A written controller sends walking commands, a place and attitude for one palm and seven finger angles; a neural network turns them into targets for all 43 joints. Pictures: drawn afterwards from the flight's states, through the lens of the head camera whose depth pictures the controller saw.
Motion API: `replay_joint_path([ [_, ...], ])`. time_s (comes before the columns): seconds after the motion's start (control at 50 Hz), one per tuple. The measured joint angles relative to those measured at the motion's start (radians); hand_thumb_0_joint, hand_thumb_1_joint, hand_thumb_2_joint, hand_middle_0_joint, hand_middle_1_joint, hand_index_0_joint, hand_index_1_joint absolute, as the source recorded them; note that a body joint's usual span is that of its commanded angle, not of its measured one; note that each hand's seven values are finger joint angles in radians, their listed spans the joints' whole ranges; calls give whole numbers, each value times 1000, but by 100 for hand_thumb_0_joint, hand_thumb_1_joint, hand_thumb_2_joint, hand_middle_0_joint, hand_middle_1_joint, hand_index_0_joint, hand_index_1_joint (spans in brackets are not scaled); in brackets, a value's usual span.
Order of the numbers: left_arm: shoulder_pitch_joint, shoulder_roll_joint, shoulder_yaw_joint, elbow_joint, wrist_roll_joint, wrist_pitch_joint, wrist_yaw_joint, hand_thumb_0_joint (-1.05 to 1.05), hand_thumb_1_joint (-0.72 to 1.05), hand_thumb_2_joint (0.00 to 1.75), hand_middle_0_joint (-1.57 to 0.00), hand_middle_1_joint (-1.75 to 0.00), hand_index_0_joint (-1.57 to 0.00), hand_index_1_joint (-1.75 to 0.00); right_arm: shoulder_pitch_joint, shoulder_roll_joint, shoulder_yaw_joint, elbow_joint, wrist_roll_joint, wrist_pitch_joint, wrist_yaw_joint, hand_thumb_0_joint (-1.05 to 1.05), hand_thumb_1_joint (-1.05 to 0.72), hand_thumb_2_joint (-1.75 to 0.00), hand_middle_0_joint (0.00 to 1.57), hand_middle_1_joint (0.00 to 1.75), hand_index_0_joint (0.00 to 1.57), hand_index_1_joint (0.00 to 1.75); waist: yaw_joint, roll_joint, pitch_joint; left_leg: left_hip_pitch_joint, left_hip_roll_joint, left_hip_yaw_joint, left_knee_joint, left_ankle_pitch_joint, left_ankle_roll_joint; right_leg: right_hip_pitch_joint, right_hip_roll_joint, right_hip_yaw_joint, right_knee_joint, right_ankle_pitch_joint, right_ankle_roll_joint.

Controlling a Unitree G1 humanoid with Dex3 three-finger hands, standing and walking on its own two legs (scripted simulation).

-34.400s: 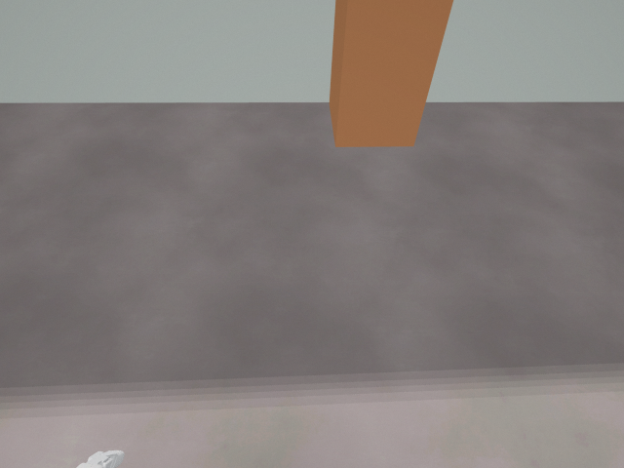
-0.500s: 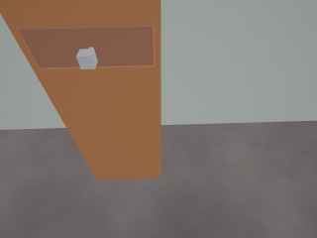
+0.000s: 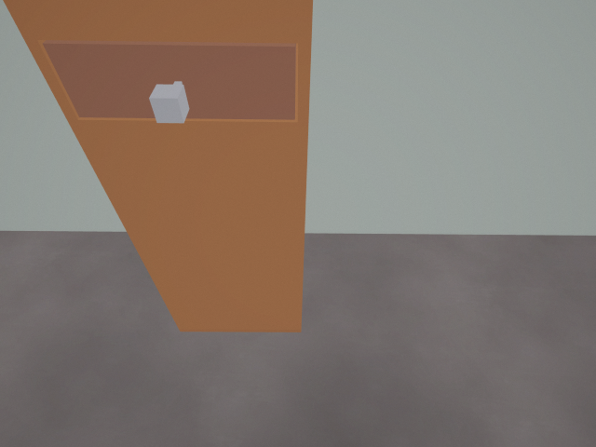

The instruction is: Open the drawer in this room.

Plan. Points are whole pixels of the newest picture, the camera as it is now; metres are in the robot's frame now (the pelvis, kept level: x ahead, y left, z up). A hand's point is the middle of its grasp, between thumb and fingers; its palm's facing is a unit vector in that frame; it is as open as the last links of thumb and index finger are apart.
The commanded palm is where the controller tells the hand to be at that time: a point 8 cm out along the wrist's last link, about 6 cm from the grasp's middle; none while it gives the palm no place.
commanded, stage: shuffle to correct the standing spot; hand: left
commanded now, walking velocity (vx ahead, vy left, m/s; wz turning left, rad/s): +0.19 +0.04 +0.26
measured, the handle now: (173, 97) +0.58 +0.24 +0.18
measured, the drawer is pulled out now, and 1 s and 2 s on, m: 0.00 0.00 0.00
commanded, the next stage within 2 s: come to a stop and stand still in 0.12 s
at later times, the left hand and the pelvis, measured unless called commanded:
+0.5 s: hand (198, 443) +0.16 +0.17 -0.16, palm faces +0.06 -0.96 -0.26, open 7.3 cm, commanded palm none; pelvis +0.08 -0.02 -0.01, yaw +4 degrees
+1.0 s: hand out of the picture +0.05 +0.23 -0.16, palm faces +0.08 -0.96 -0.27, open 7.3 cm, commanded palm none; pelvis +0.06 +0.03 +0.00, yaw +3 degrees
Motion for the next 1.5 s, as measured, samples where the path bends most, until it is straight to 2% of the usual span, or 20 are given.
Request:
replay_joint_path([
  [0.06, 25, -2, 13, -12, 2, -7, -1, 0, 91, 89, -20, -30, -20, -30, 19, -3, -7, -5, -1, 6, 6, 0, -91, -89, 20, 30, 20, 29, 0, 2, -3, -36, 8, -8, 71, -41, 21, -2, -1, -26, 25, -29, 2],
  [0.12, 53, 6, 25, -9, 4, -7, -2, 0, 91, 89, -20, -30, -20, -30, 30, 5, -9, -5, -2, -7, 7, 0, -91, -89, 20, 30, 20, 29, 9, -34, -1, -18, -11, 7, 66, -56, -1, -4, -25, -20, 63, -65, 1],
  [0.16, 59, 8, 27, 5, 4, 4, -3, 0, 91, 89, -20, -30, -20, -30, 43, 8, -10, -12, -7, -34, 2, 0, -91, -89, 20, 30, 20, 29, 6, -38, -4, -6, -16, 16, 58, -67, 13, -48, -20, -14, 189, -150, -21],
  [0.2, 48, 9, 28, 14, 3, 9, -4, 1, 91, 89, -20, -30, -20, -30, 60, 16, -7, -17, -10, -53, -9, 0, -91, -89, 20, 30, 20, 29, -9, -31, 0, 14, -14, 16, 29, -62, 24, -122, -1, -18, 368, -204, -39],
  [0.26, 2, 15, 33, 0, 0, 5, -12, 1, 91, 89, -20, -30, -20, -30, 88, 35, 0, -11, -13, -64, -15, 0, -91, -89, 20, 30, 20, 29, -22, -24, 13, 55, -15, 7, -45, -34, 20, -215, 5, -36, 483, -169, -46],
  [0.3, -39, 13, 33, -23, -3, 2, -15, 1, 91, 89, -20, -30, -20, -30, 104, 43, 4, 0, -14, -62, -18, 0, -91, -89, 20, 30, 20, 29, -24, -14, 23, 83, -15, 2, -94, -16, 13, -248, 3, -46, 441, -127, -42],
  [0.34, -80, 13, 36, -49, -4, -2, -8, 1, 93, 89, -20, -30, -20, -30, 110, 48, 7, 12, -14, -53, -20, 0, -91, -89, 20, 30, 20, 29, -26, -2, 38, 104, -12, -4, -119, -11, 1, -246, 6, -50, 325, -70, -40],
  [0.4, -120, 20, 31, -88, -8, -28, -5, 1, 93, 89, -20, -30, -20, -30, 120, 52, 6, 26, -2, -37, -20, 0, -91, -89, 20, 30, 20, 30, -24, 1, 54, 110, -18, -9, -74, -51, -19, -172, 1, -44, 72, 159, -35],
  [0.5, -168, 5, 20, -112, -6, -44, 16, 1, 93, 89, -20, -30, -20, -30, 49, 28, -24, 22, 17, 9, -24, 0, -91, -89, 20, 30, 20, 30, -35, 21, 70, -52, -23, -29, 308, -234, -11, -152, -2, -72, 98, 37, -77],
  [0.54, -178, -2, 19, -118, -2, -31, 22, 0, 92, 89, -20, -30, -20, -30, 2, 18, -35, 5, 17, 22, -22, 0, -91, -89, 20, 30, 20, 29, -31, 12, 74, -119, -23, -22, 409, -225, -16, -140, -6, -74, 66, 57, -74],
  [0.58, -179, -7, 19, -124, 2, -18, 23, 0, 92, 89, -20, -30, -20, -30, -42, 9, -43, -20, 14, 32, -15, 0, -91, -89, 20, 30, 20, 29, -25, 0, 69, -167, -19, -13, 438, -189, -23, -133, -8, -72, 34, 81, -78],
  [0.66, -167, 6, 33, -137, 8, -1, 23, 0, 93, 89, -20, -30, -21, -30, -110, -4, -51, -74, 8, 36, -5, 0, -91, -89, 20, 30, 20, 29, -3, -29, 53, -193, -15, 3, 358, -134, -32, -132, -12, -63, -12, 118, -75],
  [0.74, -132, 32, 38, -135, 10, 15, 17, 0, 92, 89, -20, -30, -21, -30, -146, -11, -50, -117, 8, 22, -1, 0, -91, -89, 20, 30, 20, 29, 15, -47, 34, -122, -16, 16, 142, -42, -26, -140, -11, -52, -12, 132, -63],
  [0.78, -99, 32, 25, -125, 5, 20, 26, 0, 92, 89, -20, -30, -21, -30, -136, -29, -50, -151, 7, 20, 4, 0, -91, -89, 20, 30, 20, 29, 7, -16, 10, -66, -2, 25, 39, -18, -22, -145, 2, -66, 9, 123, -51],
  [0.8, -84, 34, 19, -122, 4, 24, 29, 0, 92, 89, -20, -30, -21, -30, -129, -35, -51, -165, 5, 18, 3, 0, -91, -89, 20, 30, 20, 29, 3, -7, 2, -59, -5, 24, 23, 24, -7, -150, 0, -68, 31, 112, -44],
  [0.9, -15, 47, 3, -111, 4, 48, 15, 0, 91, 89, -20, -30, -20, -30, -76, -35, -29, -207, -3, 24, 9, 0, -91, -89, 20, 30, 20, 29, 13, 7, -27, -31, -30, 53, 33, 11, 33, -131, -12, -23, 45, 84, -27],
  [0.98, 19, 50, -7, -103, 2, 36, 4, 1, 91, 89, -20, -30, -20, -30, -52, -31, -11, -195, 0, 26, 11, 0, -92, -89, 20, 30, 20, 29, 24, 25, -22, -12, -47, 61, 0, 27, 45, -114, -18, -2, 10, 127, -8],
  [1.06, 46, 43, -13, -81, -2, 26, 2, 1, 91, 89, -20, -30, -20, -30, -37, -44, -7, -166, 0, 20, 10, 0, -94, -89, 20, 30, 20, 30, 23, 36, -17, 4, -55, 71, -45, 46, 53, -104, -21, 10, -27, 139, 1],
  [1.34, -27, -9, -30, 1, -13, -3, 7, 1, 91, 89, -20, -30, -20, -30, 15, -16, 20, -11, 6, -14, -5, 0, -91, -89, 20, 30, 20, 29, -3, 22, 15, 79, -62, 71, -143, 62, 51, -48, -21, 13, -85, 137, 11],
  [1.5, -73, 6, -19, 16, -14, -8, 17, 1, 94, 89, -20, -30, -20, -30, 10, 14, 22, 30, 5, -23, -13, 0, -91, -89, 20, 30, 20, 29, -12, 16, 17, 107, -48, 69, -152, 47, 37, -25, -7, 8, -84, 115, 1],
])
